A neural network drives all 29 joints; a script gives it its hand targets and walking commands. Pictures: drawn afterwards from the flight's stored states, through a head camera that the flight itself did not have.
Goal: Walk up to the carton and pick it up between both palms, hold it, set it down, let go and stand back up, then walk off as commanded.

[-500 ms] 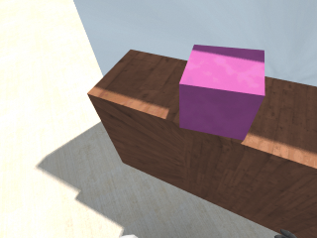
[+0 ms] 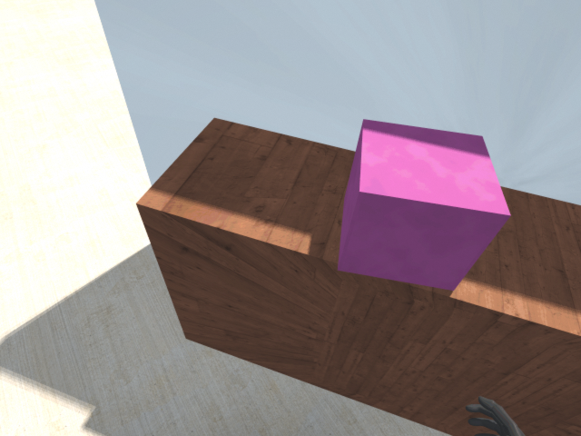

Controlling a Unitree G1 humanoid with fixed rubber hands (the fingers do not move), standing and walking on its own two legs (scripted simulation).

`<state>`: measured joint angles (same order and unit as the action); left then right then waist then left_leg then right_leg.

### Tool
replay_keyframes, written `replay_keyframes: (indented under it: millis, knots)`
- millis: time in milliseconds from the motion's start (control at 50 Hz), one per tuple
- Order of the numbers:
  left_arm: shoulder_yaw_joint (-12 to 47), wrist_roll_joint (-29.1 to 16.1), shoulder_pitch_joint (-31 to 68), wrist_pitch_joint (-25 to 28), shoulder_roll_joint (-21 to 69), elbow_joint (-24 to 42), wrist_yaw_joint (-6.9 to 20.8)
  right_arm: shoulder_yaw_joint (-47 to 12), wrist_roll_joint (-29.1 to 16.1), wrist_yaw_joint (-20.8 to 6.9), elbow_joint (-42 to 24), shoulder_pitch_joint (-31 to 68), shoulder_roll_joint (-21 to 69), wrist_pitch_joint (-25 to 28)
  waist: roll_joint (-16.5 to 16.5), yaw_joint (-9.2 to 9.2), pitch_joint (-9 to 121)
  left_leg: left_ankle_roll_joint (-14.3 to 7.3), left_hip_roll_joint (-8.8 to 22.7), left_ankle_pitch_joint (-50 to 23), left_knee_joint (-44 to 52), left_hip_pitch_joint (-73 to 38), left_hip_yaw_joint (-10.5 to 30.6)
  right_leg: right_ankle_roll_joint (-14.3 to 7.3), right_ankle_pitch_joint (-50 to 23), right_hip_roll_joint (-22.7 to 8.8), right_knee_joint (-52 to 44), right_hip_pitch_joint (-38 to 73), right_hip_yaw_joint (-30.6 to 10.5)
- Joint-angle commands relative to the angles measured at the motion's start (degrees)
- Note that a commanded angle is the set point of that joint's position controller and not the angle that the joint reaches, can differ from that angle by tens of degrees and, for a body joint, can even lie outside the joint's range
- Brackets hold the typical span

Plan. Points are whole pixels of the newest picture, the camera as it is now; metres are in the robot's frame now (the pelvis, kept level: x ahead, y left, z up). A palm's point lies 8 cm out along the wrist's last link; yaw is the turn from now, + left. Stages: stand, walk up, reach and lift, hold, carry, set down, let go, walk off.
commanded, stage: walk up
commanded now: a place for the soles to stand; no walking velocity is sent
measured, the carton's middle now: (408, 204) +0.53 -0.22 +0.02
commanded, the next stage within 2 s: none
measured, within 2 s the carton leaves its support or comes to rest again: neither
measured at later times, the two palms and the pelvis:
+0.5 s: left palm out of the picture +0.08 +0.27 -0.09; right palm out of the picture +0.09 -0.38 -0.10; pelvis +0.00 -0.04 -0.02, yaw -7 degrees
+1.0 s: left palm out of the picture +0.12 +0.33 -0.11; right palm out of the picture +0.04 -0.30 -0.06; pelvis +0.00 +0.03 +0.00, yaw -11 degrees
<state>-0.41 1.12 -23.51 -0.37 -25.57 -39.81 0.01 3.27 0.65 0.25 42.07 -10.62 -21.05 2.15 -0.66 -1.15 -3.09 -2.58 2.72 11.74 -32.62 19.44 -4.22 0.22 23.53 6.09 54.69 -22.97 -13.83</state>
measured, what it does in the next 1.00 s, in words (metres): steps on the spot: right foot, then left foot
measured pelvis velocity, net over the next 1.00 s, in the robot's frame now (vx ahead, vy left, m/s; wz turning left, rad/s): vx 0.00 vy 0.03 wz -0.20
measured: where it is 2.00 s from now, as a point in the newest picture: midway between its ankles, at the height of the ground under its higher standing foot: outside the picture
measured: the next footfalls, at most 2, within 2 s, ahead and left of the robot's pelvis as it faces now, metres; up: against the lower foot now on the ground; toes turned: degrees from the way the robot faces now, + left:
right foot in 0.42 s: +0.08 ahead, -0.16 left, +0.00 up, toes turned +2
left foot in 0.82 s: +0.10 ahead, +0.08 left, +0.00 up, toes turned -5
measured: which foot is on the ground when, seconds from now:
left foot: down 0.00-0.42, up 0.44-0.80, down 0.82-1.00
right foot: up 0.00-0.40, down 0.42-0.84, up 0.86-1.00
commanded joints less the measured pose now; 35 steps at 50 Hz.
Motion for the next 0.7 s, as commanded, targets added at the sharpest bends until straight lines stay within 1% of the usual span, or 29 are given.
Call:
replay_keyframes:
  millis: [0,20,60,100,160,220,260,280,300,320,340,360,380,400,420,440,460,480,500,520,540,560,600,640,680]
  knots:
    - [-6.3,-0.7,-6.0,-0.8,-10.7,-2.1,0.4,6.1,-0.2,0.5,-3.6,0.9,-15.0,1.1,-6.2,-0.13,-1.2,0.7,12.7,10.4,17.0,-7.6,6.9,0.0,-7.3,-3.8,6.2,-10.6,3.3]
    - [-6.1,-0.6,-5.8,-0.9,-10.5,-1.8,0.3,6.2,-0.2,0.3,-3.9,1.3,-15.0,0.8,-7.7,-0.07,-1.1,0.5,12.8,10.9,17.0,-7.7,6.1,0.4,-8.1,-4.0,6.4,-11.2,4.0]
    - [-5.9,-0.2,-5.5,-1.0,-10.6,-1.6,0.0,6.4,0.1,-0.2,-4.4,1.6,-15.5,0.2,-10.0,0.32,-1.2,-0.8,13.8,13.2,17.2,-7.9,6.0,1.0,-8.5,-4.6,6.3,-12.4,5.1]
    - [-5.6,-0.1,-5.1,-0.9,-10.8,-1.5,-0.1,6.6,0.2,-0.6,-4.8,1.8,-15.9,-0.3,-10.4,0.56,-1.3,-3.2,14.9,14.3,16.9,-8.4,5.8,1.4,-7.8,-5.3,4.4,-12.6,6.3]
    - [-5.2,0.0,-3.8,-0.6,-11.3,-0.9,-0.1,6.7,0.1,-1.1,-5.3,1.6,-16.7,-1.0,-9.3,1.30,-0.4,-6.4,16.5,15.5,15.1,-8.3,5.9,1.8,-5.7,-6.1,0.3,-10.8,8.2]
    - [-5.1,-0.2,-2.8,0.1,-11.2,-0.4,0.0,6.6,0.2,-1.5,-5.8,2.4,-17.8,-1.8,-9.8,1.71,-0.4,-8.4,17.7,15.5,12.4,-5.4,4.9,1.8,-4.4,-7.1,-6.1,-6.3,11.6]
    - [-5.3,-0.4,-3.7,0.8,-11.3,-0.9,0.0,6.3,0.0,-1.7,-6.0,2.6,-17.9,-2.4,-9.8,1.73,0.7,-8.8,17.2,14.3,8.9,-4.3,3.9,1.5,-3.8,-6.6,-10.4,-2.6,12.6]
    - [-5.5,-0.3,-4.6,1.1,-11.2,-1.3,0.0,6.1,-0.1,-1.8,-6.1,2.9,-18.0,-2.7,-9.2,1.19,1.8,-8.7,16.9,14.0,6.7,-3.3,3.1,1.3,-4.8,-6.2,-13.5,0.3,13.1]
    - [-5.6,-0.4,-6.1,1.4,-11.0,-2.0,-0.2,5.9,-0.3,-1.9,-6.1,3.8,-17.8,-3.1,-8.9,0.11,2.8,-8.1,16.1,13.8,4.0,-2.2,1.9,0.7,-6.8,-5.6,-17.4,3.7,13.3]
    - [-6.1,-0.1,-7.2,1.3,-11.0,-2.4,0.0,5.6,-0.6,-1.8,-5.9,3.7,-17.4,-3.1,-7.1,-0.63,4.2,-7.2,15.5,13.0,1.0,-1.6,1.2,-0.2,-6.9,-4.7,-20.1,6.7,12.3]
    - [-6.5,0.2,-7.7,1.4,-11.9,-2.9,-0.2,4.9,-0.7,-1.6,-5.7,3.3,-15.8,-3.4,-3.3,-0.85,4.2,-6.0,13.4,12.2,-5.1,0.1,-0.2,-1.2,-5.8,-4.0,-22.5,8.5,9.2]
    - [-6.7,0.7,-6.6,1.4,-12.8,-2.6,-0.5,4.0,-0.7,-1.3,-5.3,3.9,-13.6,-3.6,1.7,-1.14,2.1,-3.7,9.2,14.4,-12.6,4.0,-1.9,-3.5,-4.0,-5.5,-26.7,7.7,1.3]
    - [-7.2,1.6,-3.0,1.5,-16.1,-0.3,-0.9,3.1,-1.7,-1.2,-5.7,2.7,-11.3,-4.1,14.0,0.21,-2.9,-0.3,1.7,20.7,-20.9,10.2,-3.5,-7.3,-2.9,-14.2,-37.1,1.6,-19.9]
    - [-6.9,1.8,1.0,1.7,-17.2,2.1,-0.9,2.7,-1.6,-0.9,-5.2,3.8,-12.1,-4.6,12.1,1.04,-7.9,1.7,-2.1,21.7,-25.5,14.0,4.6,-10.1,3.3,-15.5,-41.6,-3.8,-31.8]
    - [-6.8,1.5,2.3,1.5,-17.8,2.5,-1.2,3.1,-1.6,-0.7,-4.7,4.2,-13.8,-4.4,10.1,0.50,-10.0,1.0,-2.0,21.9,-27.0,12.7,8.2,-11.3,6.4,-16.5,-42.7,-8.0,-32.5]
    - [-6.7,1.4,3.4,1.5,-17.8,2.7,-1.3,3.2,-1.4,-0.7,-3.9,3.3,-14.7,-4.4,11.1,0.66,-10.8,0.7,-1.8,20.3,-27.2,11.9,8.6,-10.8,5.4,-15.9,-42.2,-8.7,-31.3]
    - [-6.4,1.2,4.1,1.7,-16.3,2.9,-1.3,3.3,-1.5,-0.7,-3.5,2.3,-15.3,-4.3,11.6,1.12,-9.2,0.9,-1.8,18.6,-26.8,12.0,8.3,-9.9,-0.9,-14.3,-39.7,-3.8,-28.7]
    - [-6.3,0.7,3.0,1.8,-14.7,2.8,-1.5,3.3,-1.4,-0.8,-3.3,1.8,-15.1,-4.1,10.5,1.17,-6.2,0.9,-2.1,17.4,-26.8,12.0,7.9,-8.5,-6.8,-12.5,-37.3,0.7,-24.7]
    - [-6.6,0.5,1.8,1.9,-14.5,2.9,-1.6,3.4,-1.4,-0.8,-3.1,0.1,-14.7,-4.1,10.6,1.09,-2.9,1.0,-2.0,16.5,-26.3,12.1,7.6,-7.9,-9.4,-11.2,-35.3,5.7,-22.0]
    - [-6.7,0.4,0.9,2.0,-14.3,2.9,-1.6,3.5,-1.4,-0.7,-2.9,-0.6,-14.5,-3.9,10.7,0.62,-0.6,1.2,-2.1,16.0,-25.6,12.3,7.5,-8.1,-10.0,-10.6,-34.2,9.1,-20.7]
    - [-6.7,0.4,0.1,1.9,-13.9,3.0,-1.6,3.5,-1.2,-0.6,-2.9,-0.5,-14.5,-3.8,10.3,0.04,1.0,1.4,-2.3,15.7,-24.7,12.3,7.5,-8.4,-9.5,-9.9,-33.7,11.7,-20.1]
    - [-6.7,0.5,-0.8,1.8,-13.5,3.1,-1.6,3.6,-1.0,-0.5,-3.1,0.3,-14.3,-3.7,10.3,-0.75,2.1,1.3,-2.6,16.0,-23.3,12.0,7.1,-9.0,-8.9,-9.9,-33.5,13.2,-20.1]
    - [-6.6,0.5,-1.9,1.5,-12.9,3.0,-1.4,3.5,-0.7,-0.3,-3.6,1.9,-13.9,-3.1,10.5,-1.95,2.9,1.1,-3.2,18.5,-19.2,11.2,6.7,-11.1,-10.8,-10.4,-33.0,14.5,-20.9]
    - [-6.6,0.5,-1.9,1.3,-12.8,2.9,-1.3,3.6,-0.8,0.1,-3.5,1.5,-13.7,-2.5,10.6,-1.92,3.1,1.1,-3.9,20.0,-15.8,9.1,6.8,-12.4,-16.5,-11.7,-32.1,13.6,-22.0]
    - [-6.5,0.4,-0.8,0.9,-12.9,3.1,-1.2,3.7,-0.9,0.4,-3.2,-0.2,-13.4,-1.9,11.3,-1.10,3.4,1.0,-4.7,20.6,-12.6,5.6,6.3,-13.2,-23.6,-12.3,-30.3,11.4,-21.9]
